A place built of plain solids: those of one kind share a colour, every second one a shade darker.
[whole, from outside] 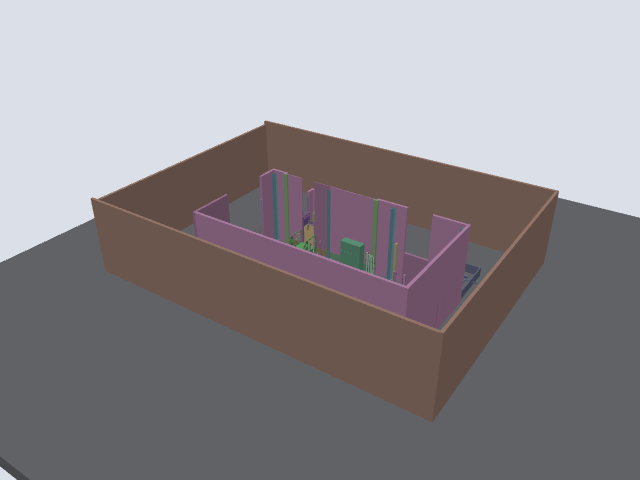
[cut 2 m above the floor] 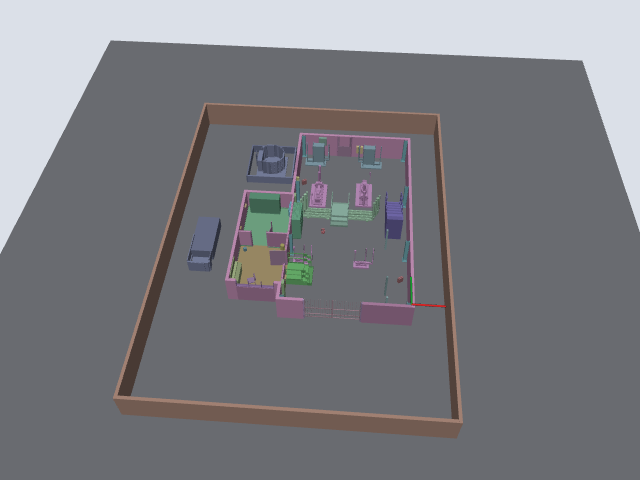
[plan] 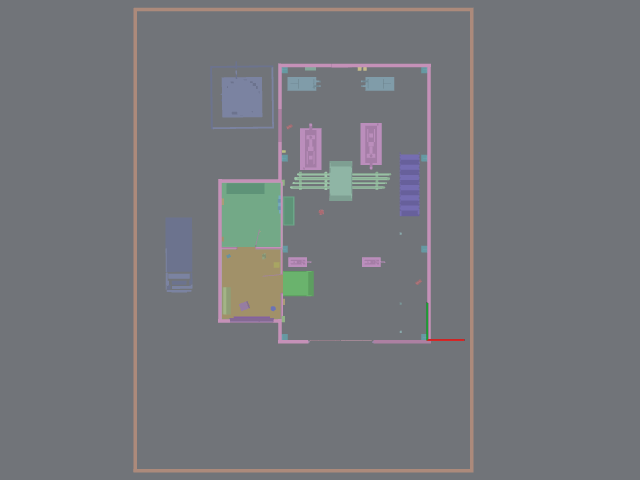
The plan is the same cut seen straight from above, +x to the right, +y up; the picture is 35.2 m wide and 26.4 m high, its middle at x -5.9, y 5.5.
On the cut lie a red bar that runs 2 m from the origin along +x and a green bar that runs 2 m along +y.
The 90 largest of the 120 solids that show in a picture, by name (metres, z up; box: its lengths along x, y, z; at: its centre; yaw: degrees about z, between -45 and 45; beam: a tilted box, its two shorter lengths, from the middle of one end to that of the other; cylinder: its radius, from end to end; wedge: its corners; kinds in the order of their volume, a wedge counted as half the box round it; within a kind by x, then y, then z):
{
 "yard_bound_1": {"box": [0.2, 25.57, 5.85], "at": [-16.07, 5.49, 2.88]},
 "yard_bound_2": {"box": [18.71, 0.2, 5.55], "at": [-6.81, -7.19, 2.73]},
 "yard_bound_3": {"box": [18.71, 0.2, 5.85], "at": [-6.81, 18.18, 2.88]},
 "yard_bound_4": {"box": [0.2, 25.57, 5.79], "at": [2.45, 5.49, 2.84]},
 "wall_1": {"box": [0.2, 4.1, 3.26], "at": [-11.4, 3.0, 1.58]},
 "wall_2": {"box": [0.2, 3.8, 3.26], "at": [-11.4, 6.95, 1.58]},
 "wall_3": {"box": [0.66, 0.2, 3.26], "at": [-11.18, 1.05, 1.58]},
 "wall_4": {"box": [0.81, 0.06, 3.26], "at": [-10.9, 5.02, 1.58]},
 "wall_5": {"box": [3.5, 0.2, 3.26], "at": [-9.75, 8.75, 1.58]},
 "wall_6": {"box": [2.41, 0.2, 1.46], "at": [-9.65, 1.05, 0.68]},
 "wall_7": {"box": [1.41, 0.06, 3.26], "at": [-8.7, 5.02, 1.58]},
 "wall_8": {"box": [0.46, 0.2, 3.26], "at": [-8.22, 1.05, 1.58]},
 "wall_9": {"box": [0.2, 1.35, 5.85], "at": [-8.1, 0.47, 2.88]},
 "wall_10": {"box": [0.2, 2.26, 5.85], "at": [-8.1, 9.78, 2.88]},
 "wall_11": {"box": [0.2, 1.81, 2.45], "at": [-8.1, 11.8, 1.18]},
 "wall_12": {"box": [0.2, 2.51, 5.85], "at": [-8.1, 13.95, 2.88]},
 "wall_13": {"box": [0.06, 3.6, 3.26], "at": [-8.03, 6.85, 1.58]},
 "wall_14": {"box": [0.06, 1.47, 5.85], "at": [-7.97, 1.82, 2.88]},
 "wall_15": {"box": [0.06, 1.47, 5.85], "at": [-7.97, 4.38, 2.88]},
 "wall_16": {"box": [0.06, 3.72, 5.85], "at": [-7.97, 6.85, 2.88]},
 "wall_17": {"box": [1.66, 0.2, 5.85], "at": [-7.38, -0.1, 2.88]},
 "wall_18": {"box": [8.4, 0.2, 5.85], "at": [-4.0, 15.1, 2.88]},
 "wall_19": {"box": [3.16, 0.2, 5.85], "at": [-1.38, -0.1, 2.88]},
 "wall_20": {"box": [0.2, 15.4, 5.85], "at": [0.1, 7.5, 2.88]},
 "raised_floor_control_1": {"box": [3.43, 4.03, 0.56], "at": [-9.65, 3.1, 0.23]},
 "raised_floor_switch_1": {"box": [3.43, 3.73, 0.56], "at": [-9.65, 6.85, 0.23]},
 "beyond_storage_tank_1": {"box": [1.47, 2.99, 0.88], "at": [-13.66, 5.24, 0.85], "yaw": 0.3},
 "beyond_storage_tank_2": {"box": [1.36, 0.1, 0.92], "at": [-13.65, 2.7, 0.98], "yaw": 0.3},
 "beyond_storage_tank_3": {"box": [1.19, 0.28, 0.8], "at": [-13.65, 3.51, 0.34], "yaw": 0.3},
 "beyond_storage_tank_4": {"box": [0.85, 0.13, 0.78], "at": [-13.64, 2.68, 1.03], "yaw": 0.3},
 "beyond_storage_tank_5": {"box": [1.13, 0.16, 0.88], "at": [-13.48, 2.89, 0.85], "yaw": 0.3},
 "beyond_storage_tank_6": {"box": [0.1, 3.47, 0.72], "at": [-11.87, 13.33, 0.3], "yaw": 0.6},
 "beyond_storage_tank_7": {"box": [0.34, 1.17, 1.08], "at": [-11.01, 13.19, 0.75], "yaw": 0.6},
 "beyond_storage_tank_8": {"box": [0.3, 0.15, 1.2], "at": [-10.6, 12.48, 0.83], "yaw": 0.6},
 "beyond_storage_tank_9": {"box": [0.54, 0.11, 1.2], "at": [-10.37, 14.28, 0.83], "yaw": 0.6},
 "beyond_storage_tank_10": {"box": [3.47, 0.1, 0.72], "at": [-10.2, 15.04, 0.3], "yaw": 0.6},
 "beyond_storage_tank_11": {"box": [2.21, 2.21, 0.17], "at": [-10.19, 13.35, 0.03], "yaw": 0.6},
 "beyond_storage_tank_12": {"box": [3.47, 0.1, 0.72], "at": [-10.17, 11.67, 0.3], "yaw": 0.6},
 "beyond_storage_tank_13": {"box": [0.1, 3.47, 0.72], "at": [-8.5, 13.37, 0.3], "yaw": 0.6},
 "row_1": {"box": [2.1, 0.6, 2.1], "at": [-10.0, 8.33, 1.66]},
 "row_2": {"box": [0.48, 1.48, 2.04], "at": [-7.62, 7.1, 1.12]},
 "row_3": {"box": [0.6, 1.6, 2.1], "at": [-7.62, 7.1, 1.15]},
 "pump_unit_1": {"box": [1.04, 0.53, 0.2], "at": [-7.13, 4.29, 0.05]},
 "pump_unit_2": {"box": [0.32, 0.88, 0.32], "at": [-6.41, 9.95, 0.56]},
 "pump_unit_3": {"box": [1.18, 2.3, 0.2], "at": [-6.41, 10.5, 0.05]},
 "pump_unit_4": {"box": [0.64, 2.06, 0.15], "at": [-6.41, 10.52, 0.14]},
 "pump_unit_5": {"box": [0.64, 2.06, 0.15], "at": [-3.09, 10.76, 0.14]},
 "pump_unit_6": {"box": [1.18, 2.3, 0.2], "at": [-3.09, 10.78, 0.05]},
 "pump_unit_7": {"box": [0.32, 0.88, 0.32], "at": [-3.09, 11.33, 0.56]},
 "pump_unit_8": {"box": [1.04, 0.53, 0.2], "at": [-3.08, 4.29, 0.05]},
 "plate_exchanger_1": {"box": [1.59, 0.76, 0.15], "at": [-6.89, 14.09, 0.03]},
 "plate_exchanger_2": {"box": [0.8, 0.42, 1.56], "at": [-6.67, 14.09, 1.07]},
 "plate_exchanger_3": {"box": [0.8, 0.42, 1.56], "at": [-2.83, 14.09, 1.07]},
 "plate_exchanger_4": {"box": [1.59, 0.76, 0.15], "at": [-2.6, 14.09, 0.03]},
 "stile_1": {"box": [1.25, 0.32, 0.22], "at": [-4.75, 7.81, 0.06]},
 "stile_2": {"box": [1.25, 0.32, 0.39], "at": [-4.75, 8.11, 0.14]},
 "stile_3": {"box": [1.25, 1.0, 0.56], "at": [-4.75, 8.75, 0.23]},
 "stile_4": {"box": [1.25, 0.32, 0.39], "at": [-4.75, 9.39, 0.14]},
 "stile_5": {"box": [1.25, 0.32, 0.22], "at": [-4.75, 9.69, 0.06]},
 "door_landing_1": {"box": [1.1, 1.4, 0.56], "at": [-7.39, 3.1, 0.23]},
 "door_landing_2": {"box": [0.32, 1.4, 0.39], "at": [-6.7, 3.1, 0.14]},
 "door_landing_3": {"box": [0.32, 1.4, 0.22], "at": [-6.4, 3.1, 0.06]},
 "stair_openriser_1": {"box": [1.0, 0.1, 2.07], "at": [-0.97, 6.86, 0.98]},
 "stair_openriser_2": {"box": [1.1, 0.3, 0.18], "at": [-0.97, 6.97, 2.01]},
 "stair_openriser_3": {"box": [1.1, 0.3, 0.18], "at": [-0.97, 7.25, 1.83]},
 "stair_openriser_4": {"box": [1.1, 0.3, 0.18], "at": [-0.97, 7.53, 1.66]},
 "stair_openriser_5": {"box": [1.1, 0.3, 0.18], "at": [-0.97, 7.81, 1.49]},
 "stair_openriser_6": {"box": [1.1, 0.3, 0.18], "at": [-0.97, 8.09, 1.31]},
 "stair_openriser_7": {"box": [1.1, 0.3, 0.18], "at": [-0.97, 8.37, 1.14]},
 "stair_openriser_8": {"box": [1.1, 0.3, 0.18], "at": [-0.97, 8.65, 0.96]},
 "stair_openriser_9": {"box": [1.1, 0.3, 0.18], "at": [-0.97, 8.93, 0.79]},
 "stair_openriser_10": {"box": [1.1, 0.3, 0.18], "at": [-0.97, 9.21, 0.61]},
 "stair_openriser_11": {"box": [1.1, 0.3, 0.18], "at": [-0.97, 9.49, 0.43]},
 "stair_openriser_12": {"box": [1.1, 0.3, 0.18], "at": [-0.97, 9.77, 0.26]},
 "stair_openriser_13": {"box": [1.1, 0.3, 0.23], "at": [-0.97, 10.05, 0.06]},
 "pier_1": {"box": [0.17, 0.34, 5.85], "at": [-7.92, 1.15, 2.88]},
 "pier_2": {"box": [0.17, 0.34, 5.85], "at": [-7.92, 8.65, 2.88]},
 "pipe_bank_1": {"box": [5.09, 0.06, 0.15], "at": [-4.93, 8.39, 0.17]},
 "pipe_bank_2": {"box": [5.09, 0.08, 0.15], "at": [-4.81, 8.63, 0.14]},
 "pipe_bank_3": {"box": [5.09, 0.18, 0.15], "at": [-4.69, 8.87, 0.14]},
 "pipe_bank_4": {"box": [5.09, 0.13, 0.15], "at": [-4.69, 8.87, 0.16]},
 "pipe_bank_5": {"box": [5.09, 0.08, 0.18], "at": [-4.69, 8.87, 0.17]},
 "door_leaf_1": {"box": [0.99, 0.044, 2.14], "at": [-8.55, 3.55, 1.53], "yaw": 5.3},
 "door_leaf_2": {"box": [1.0, 0.044, 1.09], "at": [-4.75, 15.0, 0.49]},
 "radiator_1": {"box": [2.0, 0.1, 0.6], "at": [-9.65, 1.24, 0.96]},
 "wall_console_1": {"box": [0.06, 1.5, 0.64], "at": [-11.25, 2.15, 1.85]},
 "wall_console_2": {"box": [0.46, 1.5, 0.08], "at": [-11.03, 2.15, 1.35]},
 "downpipe_1": {"box": [0.21, 0.14, 3.05], "at": [-7.89, 10.37, 1.49]},
 "distribution_board_1": {"box": [0.6, 0.18, 0.7], "at": [-6.42, 14.91, 1.5]},
 "roller_shutter_1": {"box": [0.11, 0.1, 4.05], "at": [-6.53, -0.11, 1.98]}
}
